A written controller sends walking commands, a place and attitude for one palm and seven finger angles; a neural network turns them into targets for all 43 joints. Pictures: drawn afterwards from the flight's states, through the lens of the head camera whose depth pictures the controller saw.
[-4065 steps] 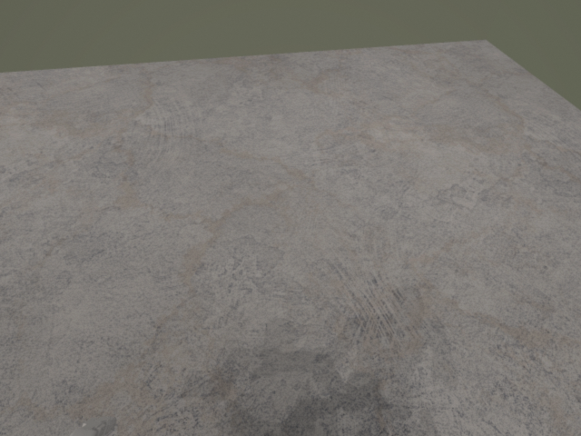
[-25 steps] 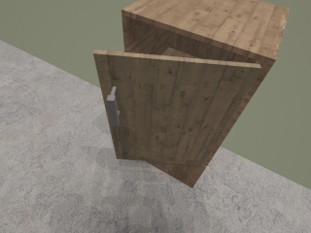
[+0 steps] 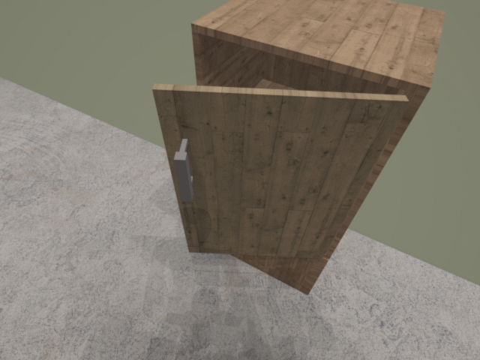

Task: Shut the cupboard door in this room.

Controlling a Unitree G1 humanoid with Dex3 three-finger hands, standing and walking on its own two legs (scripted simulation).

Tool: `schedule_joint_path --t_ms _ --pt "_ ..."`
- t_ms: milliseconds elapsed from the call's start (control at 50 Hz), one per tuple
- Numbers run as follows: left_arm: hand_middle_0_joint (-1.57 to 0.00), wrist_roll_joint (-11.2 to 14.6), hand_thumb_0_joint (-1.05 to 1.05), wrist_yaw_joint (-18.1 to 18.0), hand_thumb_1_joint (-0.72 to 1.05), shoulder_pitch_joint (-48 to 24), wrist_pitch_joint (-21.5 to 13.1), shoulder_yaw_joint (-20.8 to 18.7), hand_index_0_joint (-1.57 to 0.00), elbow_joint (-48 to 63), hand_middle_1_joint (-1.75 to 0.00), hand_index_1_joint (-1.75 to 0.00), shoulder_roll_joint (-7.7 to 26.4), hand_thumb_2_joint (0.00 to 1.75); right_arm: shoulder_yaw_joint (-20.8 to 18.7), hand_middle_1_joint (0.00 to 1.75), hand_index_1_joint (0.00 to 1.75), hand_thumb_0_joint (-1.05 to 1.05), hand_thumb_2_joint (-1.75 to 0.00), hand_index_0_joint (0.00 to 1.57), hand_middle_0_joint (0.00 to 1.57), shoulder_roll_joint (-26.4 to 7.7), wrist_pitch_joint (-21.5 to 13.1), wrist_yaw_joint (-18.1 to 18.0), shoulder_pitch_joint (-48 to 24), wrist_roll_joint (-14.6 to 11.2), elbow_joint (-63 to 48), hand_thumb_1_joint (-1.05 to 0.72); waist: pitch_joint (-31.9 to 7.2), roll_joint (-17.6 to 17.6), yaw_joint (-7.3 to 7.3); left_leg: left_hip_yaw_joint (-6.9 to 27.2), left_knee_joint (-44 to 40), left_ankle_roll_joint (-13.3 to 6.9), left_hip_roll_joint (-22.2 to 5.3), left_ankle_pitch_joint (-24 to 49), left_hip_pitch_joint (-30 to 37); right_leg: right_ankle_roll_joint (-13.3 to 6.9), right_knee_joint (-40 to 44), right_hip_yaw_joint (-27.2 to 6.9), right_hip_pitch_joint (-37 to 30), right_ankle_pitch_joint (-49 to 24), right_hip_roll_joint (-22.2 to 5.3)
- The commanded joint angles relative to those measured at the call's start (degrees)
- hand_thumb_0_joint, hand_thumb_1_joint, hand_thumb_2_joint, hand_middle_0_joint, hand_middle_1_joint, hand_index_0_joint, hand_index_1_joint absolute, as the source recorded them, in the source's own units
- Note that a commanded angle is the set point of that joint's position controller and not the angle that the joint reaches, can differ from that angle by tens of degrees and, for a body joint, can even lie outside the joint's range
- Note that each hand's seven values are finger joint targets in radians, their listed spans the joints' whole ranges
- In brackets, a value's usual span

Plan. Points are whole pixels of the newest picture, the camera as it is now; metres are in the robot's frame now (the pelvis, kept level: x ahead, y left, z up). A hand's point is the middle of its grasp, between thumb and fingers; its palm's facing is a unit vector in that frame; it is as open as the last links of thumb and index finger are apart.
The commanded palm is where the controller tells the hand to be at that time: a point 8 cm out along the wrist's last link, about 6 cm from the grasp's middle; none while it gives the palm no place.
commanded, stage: come to a stop and stand still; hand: left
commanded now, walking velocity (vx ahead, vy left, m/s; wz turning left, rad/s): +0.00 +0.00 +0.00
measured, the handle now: (186, 170) +0.46 +0.14 +0.03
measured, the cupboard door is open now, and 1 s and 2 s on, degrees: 27 27 27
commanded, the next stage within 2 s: look again from close up in 0.42 s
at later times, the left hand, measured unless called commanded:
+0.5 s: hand out of the picture -0.04 +0.20 -0.16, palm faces -0.02 -0.98 -0.20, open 7.4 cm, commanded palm none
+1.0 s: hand out of the picture +0.01 +0.17 -0.16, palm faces -0.02 -0.98 -0.19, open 7.4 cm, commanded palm none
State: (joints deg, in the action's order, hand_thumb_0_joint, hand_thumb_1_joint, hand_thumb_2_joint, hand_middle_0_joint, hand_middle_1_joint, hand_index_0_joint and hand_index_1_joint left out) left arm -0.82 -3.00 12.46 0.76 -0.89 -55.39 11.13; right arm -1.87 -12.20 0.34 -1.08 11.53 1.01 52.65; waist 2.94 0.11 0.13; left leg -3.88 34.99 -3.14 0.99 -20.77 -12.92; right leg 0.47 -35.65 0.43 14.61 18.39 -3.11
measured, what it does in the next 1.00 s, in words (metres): stands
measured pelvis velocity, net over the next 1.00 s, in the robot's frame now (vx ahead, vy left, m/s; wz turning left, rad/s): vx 0.00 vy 0.00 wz -0.02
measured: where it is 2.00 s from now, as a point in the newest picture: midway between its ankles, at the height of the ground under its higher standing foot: outside the picture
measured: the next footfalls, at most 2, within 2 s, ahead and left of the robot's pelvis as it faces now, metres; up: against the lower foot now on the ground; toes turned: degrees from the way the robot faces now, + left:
none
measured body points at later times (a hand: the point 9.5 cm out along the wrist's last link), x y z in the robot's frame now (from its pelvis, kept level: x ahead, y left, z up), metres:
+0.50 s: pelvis -0.03 +0.03 +0.01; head -0.01 +0.02 +0.46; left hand -0.04 +0.26 -0.14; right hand -0.02 -0.21 -0.15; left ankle -0.02 +0.08 -0.73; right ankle -0.01 -0.15 -0.73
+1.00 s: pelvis +0.00 +0.00 +0.01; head +0.01 +0.00 +0.46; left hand +0.01 +0.22 -0.15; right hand +0.01 -0.23 -0.15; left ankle -0.02 +0.08 -0.73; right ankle -0.01 -0.15 -0.73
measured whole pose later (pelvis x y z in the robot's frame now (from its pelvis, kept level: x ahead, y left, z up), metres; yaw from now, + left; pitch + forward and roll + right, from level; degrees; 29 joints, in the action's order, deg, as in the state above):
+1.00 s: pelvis +0.00 +0.00 +0.01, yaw -1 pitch -1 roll +0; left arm -0.6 -1.8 14.9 -0.4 1.1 -62.7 9.3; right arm 0.4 -9.6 -1.6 -1.3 14.2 0.7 63.1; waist 2.4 0.2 0.1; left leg -5.2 25.4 -2.9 1.6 -15.6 -9.2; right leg 2.6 -26.5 -2.5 11.5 14.2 -2.4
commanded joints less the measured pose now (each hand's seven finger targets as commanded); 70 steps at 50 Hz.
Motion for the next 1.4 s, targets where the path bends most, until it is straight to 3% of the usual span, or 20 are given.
schedule_joint_path --t_ms 0,60,160,260,740,880,1100,1120,1140,1160,1180,1200,1220,1240,1260,1280,1300,1320,1360,1380 --pt "-0.2 -0.1 0.0 -0.1 0.9 2.6 -0.2 -0.4 -0.2 4.0 -0.3 -0.3 6.2 0.9 -0.4 0.3 0.3 0.0 -0.9 0.2 0.2 -7.1 -1.3 -0.6 1.9 -0.1 -4.8 -0.9 0.4 -7.6 -1.18 9.9 -10.7 -2.2 -11.0 40.4 0.1 -1.7 2.0 0.3 -0.6 0.7 0.9" --pt "-0.2 -0.1 0.0 0.6 0.9 2.6 0.0 0.1 -0.2 3.8 -0.3 -0.3 6.5 0.9 0.1 0.3 0.3 0.0 -0.9 0.2 0.2 -6.7 -1.2 -0.1 1.5 -0.2 -5.0 -0.9 1.4 0.1 -0.74 9.4 -14.4 -0.7 -8.0 11.7 -3.6 -1.9 7.4 -2.4 -1.3 -2.1 -0.4" --pt "-0.2 -0.5 0.0 1.2 0.9 4.0 0.2 0.3 -0.2 3.8 -0.3 -0.3 6.5 0.9 -0.2 0.3 0.3 0.0 -0.9 0.2 0.2 -6.9 -1.2 0.4 2.2 0.2 -3.7 -0.9 3.4 -0.7 -0.84 11.4 -21.7 -0.7 -7.8 -9.2 -7.8 -1.9 7.7 -2.3 -0.3 0.3 -0.1" --pt "-0.2 -0.5 0.0 1.2 0.9 5.7 -0.3 0.6 -0.2 2.4 -0.3 -0.3 6.1 0.9 0.1 0.3 0.3 0.0 -0.9 0.2 0.2 -6.8 -1.5 0.5 3.3 0.1 -1.8 -0.9 1.8 -0.9 -0.77 11.8 -22.5 -0.7 -7.7 -8.6 -5.9 -2.1 8.8 -3.2 0.4 -0.4 -0.4" --pt "-0.2 0.0 0.0 0.6 0.9 8.2 -1.6 1.3 -0.2 -6.1 -0.3 -0.3 3.3 0.9 1.1 0.3 0.3 0.0 -0.9 0.2 0.2 -3.0 -2.7 -0.7 6.8 -0.7 8.0 -0.9 -0.6 0.6 -0.27 6.0 -15.5 0.0 -6.6 15.6 3.2 -1.4 11.3 -5.3 -2.2 -13.3 -2.5" --pt "-0.2 0.0 0.0 0.7 0.9 7.0 -1.6 1.2 -0.2 -6.0 -0.3 -0.3 3.4 0.9 1.1 0.3 0.3 0.0 -0.9 0.2 0.2 -2.6 -2.5 -0.7 6.1 -0.6 8.5 -0.9 0.9 0.6 -0.31 5.6 -15.5 0.3 -6.6 14.8 3.0 -1.6 11.9 -5.5 -2.1 -13.8 -2.4" --pt "-0.2 0.2 0.0 0.7 0.9 5.3 -1.9 1.0 -0.2 -5.3 -0.3 -0.3 4.3 0.9 1.1 0.3 0.3 0.0 -0.9 0.2 0.2 -2.8 -2.4 -0.7 5.8 -0.6 9.2 -0.9 -0.9 0.5 -0.25 5.2 -14.9 0.8 -6.6 16.6 4.2 -1.8 12.3 -5.8 -3.6 -16.6 -2.6" --pt "-0.2 -0.7 0.0 -1.6 0.9 8.8 -2.6 0.5 -0.2 -7.3 -0.3 -0.3 5.7 0.9 0.9 0.3 0.3 0.0 -0.9 0.2 0.2 -5.3 -2.8 -0.3 3.0 -1.1 5.5 -0.9 -2.5 3.4 -0.97 4.4 -4.1 2.4 -8.7 29.4 2.2 -0.9 10.0 -5.7 -4.4 -32.9 -4.9" --pt "-0.2 4.7 0.0 -2.9 0.9 -43.8 -18.3 -27.8 -0.2 86.8 -0.3 -0.3 42.9 0.9 -2.0 0.3 0.3 0.0 -0.9 0.2 0.2 -18.0 -13.9 -5.8 8.7 -1.3 -9.9 -0.9 -25.4 -1.0 7.75 8.5 -3.0 2.5 -6.2 41.4 18.1 -0.9 -3.7 1.1 -5.6 -30.1 2.0" --pt "-0.22 6.5 0.0 -2.7 0.9 0.2 -12.9 -1.4 -0.22 66.1 -0.32 -0.32 8.9 0.9 1.0 0.3 0.3 0.0 -0.9 0.2 0.2 -9.3 -18.5 -6.5 2.8 -4.9 -10.3 -0.9 -31.2 -23.7 1.72 8.9 -5.3 3.9 -6.1 45.6 25.8 -0.6 -8.0 4.1 5.9 -6.6 4.3" --pt "-0.24 10.9 0.0 -2.8 0.9 14.8 -5.2 2.3 -0.24 64.6 -0.34 -0.34 -4.1 0.9 0.7 0.3 0.3 0.0 -0.9 0.2 0.2 -7.1 -21.1 -5.1 0.3 -3.3 -11.6 -0.9 -25.2 -23.6 0.05 7.9 -9.0 6.4 -5.4 48.6 18.1 -0.9 -10.0 4.8 5.3 -0.6 3.6" --pt "-0.25 9.5 0.0 -3.5 0.9 7.4 -5.6 0.6 -0.25 59.7 -0.36 -0.36 -0.8 0.9 -0.1 0.3 0.3 0.0 -0.9 0.2 0.2 -5.9 -22.5 -3.2 2.3 -3.2 -10.0 -0.9 -11.2 -10.2 2.19 8.0 -8.7 6.1 -5.1 40.0 5.6 -0.5 -6.1 4.1 9.1 -0.8 2.4" --pt "-0.27 9.6 0.0 -2.4 0.9 5.9 -7.5 -0.7 -0.27 56.1 -0.38 -0.38 -1.6 0.9 -1.8 0.3 0.3 0.0 -0.9 0.2 0.2 -7.8 -22.5 -1.9 2.1 -2.5 -11.8 -0.9 -1.6 -5.2 2.8 8.1 -5.6 6.0 -3.8 27.2 -2.7 -0.9 -1.2 5.2 11.7 -2.4 2.4" --pt "-0.29 9.8 0.0 -0.4 0.9 10.8 -10.6 -4.6 -0.29 50.3 -0.4 -0.4 0.4 0.9 -2.6 0.3 0.3 0.0 -0.9 0.2 0.2 -8.5 -22.3 -1.3 1.4 -2.1 -13.9 -0.9 1.1 2.4 1.64 7.4 -1.6 5.2 -2.2 16.8 -10.3 -1.5 2.1 5.7 12.9 -5.2 2.1" --pt "-0.31 10.9 0.0 2.3 0.9 17.9 -14.9 -7.4 -0.31 44.9 -0.42 -0.42 0.7 0.9 -3.0 0.3 0.3 0.0 -0.9 0.2 0.2 -8.5 -21.7 -0.8 0.4 -1.6 -15.8 -0.9 0.6 11.8 0.62 6.7 2.1 4.2 -1.0 11.2 -15.7 -1.5 1.2 5.5 15.3 -3.1 2.0" --pt "-0.33 12.1 0.0 6.1 0.9 24.0 -19.5 -8.7 -0.33 40.8 -0.44 -0.44 -0.1 0.9 -3.3 0.3 0.3 0.0 -0.9 0.2 0.2 -8.4 -21.4 0.0 -0.1 -1.8 -17.7 -0.9 -1.3 11.9 -1.22 5.6 5.4 4.3 0.0 12.8 -18.0 -2.0 -2.0 4.9 15.3 -7.1 2.0" --pt "-0.35 13.4 0.0 10.1 0.9 26.0 -24.9 -9.5 -0.35 40.3 -0.46 -0.46 -1.1 0.9 -3.6 0.3 0.3 0.0 -0.9 0.2 0.2 -7.8 -21.0 0.5 -0.7 -1.4 -19.1 -0.9 -4.9 16.1 -2.41 4.6 9.2 4.8 0.4 13.0 -21.3 -2.0 -7.2 4.9 17.1 -9.1 2.2" --pt "-0.36 14.8 0.0 14.5 0.9 26.9 -30.2 -9.7 -0.36 40.7 -0.48 -0.48 -1.7 0.9 -4.1 0.3 0.3 0.0 -0.9 0.2 0.2 -7.7 -20.9 0.9 -1.9 -1.0 -20.6 -0.9 -7.7 17.9 -3.33 3.6 12.7 4.8 1.2 10.5 -25.2 -1.7 -10.6 3.3 18.7 -8.6 2.0" --pt "-0.4 16.9 0.0 23.0 0.9 22.9 -39.2 -12.7 -0.4 42.3 -0.52 -0.52 3.1 0.9 -4.3 0.3 0.3 0.0 -0.9 0.2 0.2 -8.3 -20.9 1.4 -3.7 -1.3 -24.1 -0.9 -11.1 12.8 -3.4 2.9 18.9 4.9 2.0 3.9 -32.4 -1.6 -14.6 -1.6 21.4 -3.3 0.5" --pt "-0.42 17.6 0.0 25.1 0.9 22.1 -40.3 -17.3 -0.42 41.7 -0.54 -0.54 7.8 0.9 -4.8 0.3 0.3 0.0 -0.9 0.2 0.2 -8.3 -20.4 1.4 -3.3 -1.9 -25.4 -0.9 -12.9 7.8 -4.33 2.3 20.9 4.4 1.9 3.2 -33.7 -2.1 -15.4 -4.3 21.3 -1.8 -0.1"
